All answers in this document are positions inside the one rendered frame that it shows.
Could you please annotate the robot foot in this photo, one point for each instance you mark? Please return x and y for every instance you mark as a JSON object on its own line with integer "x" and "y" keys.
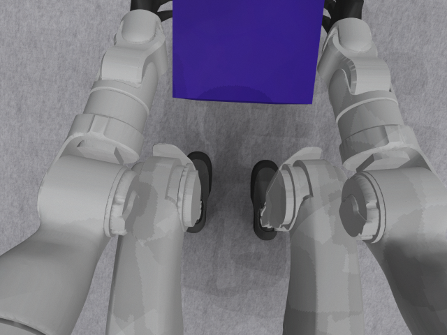
{"x": 261, "y": 176}
{"x": 203, "y": 164}

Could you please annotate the left robot foot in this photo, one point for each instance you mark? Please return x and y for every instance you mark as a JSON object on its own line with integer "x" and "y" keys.
{"x": 203, "y": 164}

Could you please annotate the carton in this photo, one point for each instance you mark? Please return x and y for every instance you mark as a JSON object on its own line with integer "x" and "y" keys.
{"x": 246, "y": 51}

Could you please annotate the robot right hand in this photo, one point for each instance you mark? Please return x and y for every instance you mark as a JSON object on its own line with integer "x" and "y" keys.
{"x": 341, "y": 9}

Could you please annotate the right robot foot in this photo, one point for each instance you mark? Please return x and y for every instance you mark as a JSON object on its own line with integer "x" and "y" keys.
{"x": 261, "y": 176}

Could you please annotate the left robot forearm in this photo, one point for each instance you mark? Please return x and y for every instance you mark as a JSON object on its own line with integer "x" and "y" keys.
{"x": 110, "y": 128}

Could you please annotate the right robot forearm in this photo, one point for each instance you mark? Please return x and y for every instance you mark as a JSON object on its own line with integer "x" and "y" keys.
{"x": 364, "y": 103}

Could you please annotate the right robot upper arm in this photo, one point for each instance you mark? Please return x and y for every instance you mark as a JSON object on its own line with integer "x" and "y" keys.
{"x": 401, "y": 215}

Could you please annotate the left robot upper arm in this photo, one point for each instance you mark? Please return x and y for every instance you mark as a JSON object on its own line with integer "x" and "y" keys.
{"x": 45, "y": 280}

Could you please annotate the robot left hand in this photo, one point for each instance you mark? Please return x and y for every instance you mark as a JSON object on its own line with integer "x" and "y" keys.
{"x": 152, "y": 6}

